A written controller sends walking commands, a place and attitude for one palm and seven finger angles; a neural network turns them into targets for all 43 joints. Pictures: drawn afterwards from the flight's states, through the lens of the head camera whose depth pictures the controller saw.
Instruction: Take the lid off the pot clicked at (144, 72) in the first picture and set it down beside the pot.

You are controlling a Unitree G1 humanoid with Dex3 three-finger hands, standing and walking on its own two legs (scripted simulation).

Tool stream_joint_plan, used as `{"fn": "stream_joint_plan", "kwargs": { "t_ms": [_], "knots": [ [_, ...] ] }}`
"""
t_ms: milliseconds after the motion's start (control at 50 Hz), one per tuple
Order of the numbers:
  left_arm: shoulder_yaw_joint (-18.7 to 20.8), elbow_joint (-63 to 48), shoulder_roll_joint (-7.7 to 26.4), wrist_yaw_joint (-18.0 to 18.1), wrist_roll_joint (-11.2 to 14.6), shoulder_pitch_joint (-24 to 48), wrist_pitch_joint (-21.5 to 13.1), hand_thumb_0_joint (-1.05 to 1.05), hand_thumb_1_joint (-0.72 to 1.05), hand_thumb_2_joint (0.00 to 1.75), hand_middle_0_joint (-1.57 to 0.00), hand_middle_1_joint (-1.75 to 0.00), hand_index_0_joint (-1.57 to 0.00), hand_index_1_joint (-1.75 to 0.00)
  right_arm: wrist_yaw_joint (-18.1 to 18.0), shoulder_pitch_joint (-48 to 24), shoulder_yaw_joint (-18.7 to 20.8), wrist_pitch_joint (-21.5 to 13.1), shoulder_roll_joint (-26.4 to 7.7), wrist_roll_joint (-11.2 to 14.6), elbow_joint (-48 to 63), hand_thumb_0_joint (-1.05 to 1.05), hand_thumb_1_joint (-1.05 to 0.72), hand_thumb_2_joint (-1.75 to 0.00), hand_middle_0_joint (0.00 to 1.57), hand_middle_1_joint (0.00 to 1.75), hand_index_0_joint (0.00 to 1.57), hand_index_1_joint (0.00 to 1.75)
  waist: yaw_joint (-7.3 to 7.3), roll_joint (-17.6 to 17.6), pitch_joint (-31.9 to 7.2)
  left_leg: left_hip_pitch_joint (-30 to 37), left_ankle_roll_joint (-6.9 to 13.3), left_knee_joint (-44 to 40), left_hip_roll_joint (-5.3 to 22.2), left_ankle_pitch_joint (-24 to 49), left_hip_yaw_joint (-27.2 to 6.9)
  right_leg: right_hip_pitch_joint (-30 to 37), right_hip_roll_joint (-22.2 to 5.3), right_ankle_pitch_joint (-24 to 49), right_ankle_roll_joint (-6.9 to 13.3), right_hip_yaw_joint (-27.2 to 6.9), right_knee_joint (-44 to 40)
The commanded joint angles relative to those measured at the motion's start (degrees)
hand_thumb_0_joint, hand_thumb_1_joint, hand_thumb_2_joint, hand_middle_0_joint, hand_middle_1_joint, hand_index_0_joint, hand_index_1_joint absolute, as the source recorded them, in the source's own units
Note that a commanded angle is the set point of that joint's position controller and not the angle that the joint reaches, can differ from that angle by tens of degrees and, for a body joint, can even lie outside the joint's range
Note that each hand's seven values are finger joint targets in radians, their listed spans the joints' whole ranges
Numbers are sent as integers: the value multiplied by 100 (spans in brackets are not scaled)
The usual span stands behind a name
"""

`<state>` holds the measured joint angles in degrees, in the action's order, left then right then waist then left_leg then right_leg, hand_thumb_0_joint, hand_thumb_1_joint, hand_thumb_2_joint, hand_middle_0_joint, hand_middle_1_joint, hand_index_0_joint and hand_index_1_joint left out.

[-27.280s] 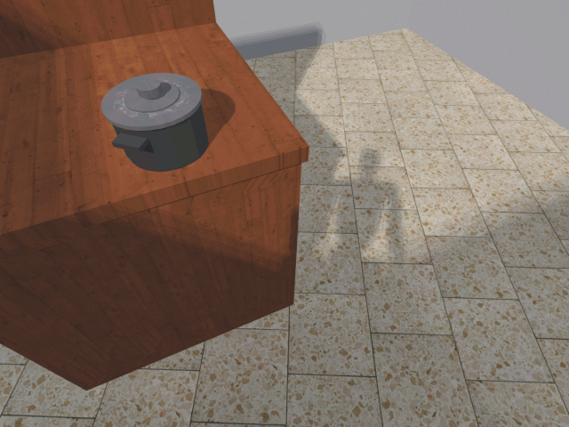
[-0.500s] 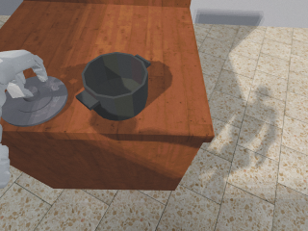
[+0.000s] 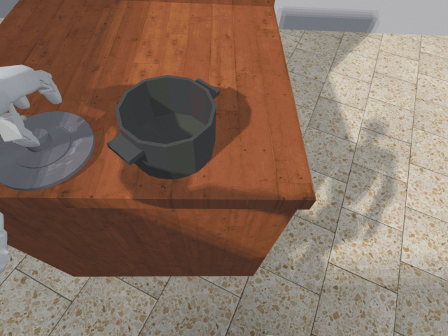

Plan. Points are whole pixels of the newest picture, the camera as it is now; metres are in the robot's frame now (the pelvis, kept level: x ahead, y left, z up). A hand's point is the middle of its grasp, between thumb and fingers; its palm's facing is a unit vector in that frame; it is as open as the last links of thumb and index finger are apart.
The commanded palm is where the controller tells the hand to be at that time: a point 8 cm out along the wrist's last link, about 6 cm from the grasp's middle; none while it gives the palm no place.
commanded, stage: raise the empty hand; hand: left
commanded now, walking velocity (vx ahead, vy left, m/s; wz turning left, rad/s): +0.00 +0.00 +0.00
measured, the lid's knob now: (37, 140) +0.45 +0.32 +0.07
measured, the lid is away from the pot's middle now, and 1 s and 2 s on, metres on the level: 0.23 0.23 0.23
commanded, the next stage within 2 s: draw the hand back to the body in 1.34 s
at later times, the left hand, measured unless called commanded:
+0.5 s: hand (3, 104) +0.45 +0.32 +0.16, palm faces -0.35 -0.08 -0.93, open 11.0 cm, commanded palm +0.45 +0.31 +0.23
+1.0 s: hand out of the picture +0.46 +0.31 +0.21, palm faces -0.30 -0.09 -0.95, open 11.0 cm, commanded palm +0.46 +0.31 +0.29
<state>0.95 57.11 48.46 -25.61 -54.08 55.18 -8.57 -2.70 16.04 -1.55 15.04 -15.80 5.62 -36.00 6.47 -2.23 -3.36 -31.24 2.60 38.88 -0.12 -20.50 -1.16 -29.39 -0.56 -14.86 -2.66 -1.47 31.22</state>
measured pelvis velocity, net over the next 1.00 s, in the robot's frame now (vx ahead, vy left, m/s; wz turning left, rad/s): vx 0.00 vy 0.00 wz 0.03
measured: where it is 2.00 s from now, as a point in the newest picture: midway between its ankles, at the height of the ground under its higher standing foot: outside the picture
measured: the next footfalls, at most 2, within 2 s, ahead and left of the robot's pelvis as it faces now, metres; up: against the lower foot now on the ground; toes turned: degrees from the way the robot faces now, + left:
none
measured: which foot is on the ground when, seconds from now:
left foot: down 0.00-1.00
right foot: down 0.00-1.00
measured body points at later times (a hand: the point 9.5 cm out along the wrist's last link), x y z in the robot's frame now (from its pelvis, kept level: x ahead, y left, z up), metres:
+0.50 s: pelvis +0.00 +0.00 +0.01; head +0.07 +0.01 +0.45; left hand +0.46 +0.32 +0.21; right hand +0.08 -0.26 -0.12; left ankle -0.02 +0.09 -0.72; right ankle +0.00 -0.17 -0.72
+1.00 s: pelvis +0.00 +0.00 +0.01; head +0.06 +0.00 +0.46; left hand +0.47 +0.31 +0.27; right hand +0.07 -0.27 -0.11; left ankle -0.02 +0.09 -0.72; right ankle +0.00 -0.17 -0.72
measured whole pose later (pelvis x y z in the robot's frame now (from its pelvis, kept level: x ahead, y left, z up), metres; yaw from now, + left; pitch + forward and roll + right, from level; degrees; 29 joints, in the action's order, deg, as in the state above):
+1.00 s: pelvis +0.00 +0.00 +0.01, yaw +2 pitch +9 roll -2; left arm -4.2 54.5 48.9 -30.5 -53.3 64.6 -2.3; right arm -2.1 15.0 -2.3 12.9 -16.6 5.6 -36.9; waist 5.5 -2.6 -1.9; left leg -23.8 2.4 31.6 -1.1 -16.9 -2.0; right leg -21.8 -1.7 -12.1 -2.8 -0.5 24.7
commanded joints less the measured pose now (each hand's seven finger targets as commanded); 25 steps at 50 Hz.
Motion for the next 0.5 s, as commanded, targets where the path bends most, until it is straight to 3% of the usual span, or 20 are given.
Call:
{"fn": "stream_joint_plan", "kwargs": {
  "t_ms": [0, 20, 60, 120, 140, 180, 220, 260, 320, 380, 400, 420, 480],
  "knots": [
    [545, -984, 1949, 202, 22, 2077, -19, 0, -9, 82, -43, -71, -43, -71, -80, 319, 368, -55, -998, -9, 474, 0, -90, -90, 20, 30, 20, 30, -107, -500, -2422, 1744, 154, -283, -115, 3447, 36, 770, 420, 1797, 489, 555, -33],
    [375, -949, 1768, 189, 14, 2154, 13, 0, -10, 82, -43, -71, -43, -71, -76, 308, 372, -50, -980, -25, 465, 0, -90, -90, 20, 30, 20, 30, -55, -531, -2353, 1745, 153, -281, -121, 3277, 54, 675, 425, 1687, 472, 552, -63],
    [403, -1289, 1810, 189, 25, 2371, 33, 0, -10, 82, -43, -71, -43, -71, -61, 282, 388, -45, -974, -23, 477, 0, -90, -90, 20, 30, 20, 30, -66, -677, -2475, 1946, 153, -301, -94, 3457, 12, 681, 420, 1701, 476, 547, -97],
    [690, -1803, 2165, 211, 44, 2644, -4, 0, -10, 82, -43, -71, -43, -71, -59, 241, 394, -66, -965, -50, 506, 0, -90, -90, 20, 30, 20, 30, -108, -848, -2763, 2250, 161, -296, -78, 3809, -54, 834, 409, 1874, 472, 521, -122],
    [707, -1893, 2116, 206, 83, 2597, 4, 0, -10, 82, -43, -71, -43, -71, -61, 234, 404, -77, -934, -55, 535, 0, -90, -90, 20, 30, 20, 30, -104, -863, -2875, 2379, 163, -308, -88, 4012, -99, 880, 412, 1911, 472, 535, -136],
    [449, -1670, 1758, 145, 160, 2528, 58, 0, -10, 82, -43, -71, -43, -71, -58, 193, 391, -104, -920, -49, 484, 0, -90, -90, 20, 30, 20, 30, -43, -826, -2503, 2318, 156, -358, -73, 3771, -76, 695, 411, 1734, 461, 572, -233],
    [446, -1583, 1804, 112, 213, 2588, 104, 0, -10, 82, -43, -71, -43, -71, -47, 200, 373, -103, -967, -26, 436, 0, -90, -90, 20, 30, 20, 30, -45, -635, -2343, 2194, 164, -425, -63, 3545, -73, 741, 404, 1671, 461, 583, -274],
    [254, -1581, 1599, 83, 197, 2625, 174, 0, -10, 82, -43, -71, -43, -71, -42, 153, 373, -123, -943, -13, 453, 0, -90, -90, 20, 30, 20, 30, -36, -595, -2268, 2155, 177, -471, -92, 3379, -33, 774, 391, 1667, 469, 578, -313],
    [264, -1811, 1664, 79, 157, 2743, 187, 0, -10, 82, -43, -71, -43, -71, -21, 117, 373, -140, -946, -28, 471, 0, -90, -90, 20, 30, 20, 30, -68, -811, -2406, 2356, 144, -471, -99, 3594, -93, 797, 397, 1693, 492, 574, -317],
    [201, -1702, 1591, 7, 210, 2774, 253, 0, -10, 82, -43, -71, -43, -71, -31, 68, 348, -142, -950, -6, 480, 0, -90, -90, 20, 30, 20, 30, -48, -590, -2292, 2214, 159, -564, -121, 3337, -84, 902, 385, 1657, 485, 580, -374],
    [77, -1812, 1478, -17, 245, 2909, 254, 0, -10, 82, -43, -71, -43, -71, -26, 55, 364, -162, -965, -6, 454, 0, -90, -90, 20, 30, 20, 30, -38, -808, -2299, 2390, 145, -568, -89, 3550, -100, 791, 368, 1678, 498, 582, -395],
    [205, -1923, 1605, -13, 234, 2901, 264, 0, -10, 82, -43, -71, -43, -71, -7, 72, 369, -175, -946, -36, 469, 0, -90, -90, 20, 30, 20, 30, -79, -753, -2409, 2438, 154, -557, -105, 3548, -120, 876, 379, 1681, 481, 577, -401],
    [246, -1582, 1689, -35, 208, 2856, 318, 0, -10, 82, -43, -71, -43, -71, -20, 57, 319, -186, -969, -12, 454, 0, -90, -90, 20, 30, 20, 30, -85, -482, -2252, 2139, 157, -662, -139, 3164, -87, 1059, 369, 1659, 490, 581, -421]
  ]
}}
